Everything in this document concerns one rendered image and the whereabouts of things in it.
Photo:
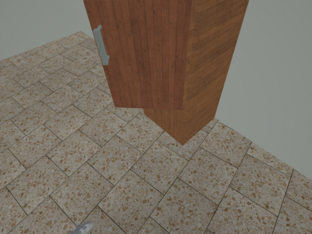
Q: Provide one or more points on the cupboard door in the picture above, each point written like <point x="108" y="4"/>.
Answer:
<point x="147" y="45"/>

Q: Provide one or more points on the handle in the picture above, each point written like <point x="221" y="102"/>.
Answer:
<point x="100" y="45"/>

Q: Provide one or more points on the left robot hand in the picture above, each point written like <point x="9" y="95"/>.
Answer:
<point x="82" y="228"/>

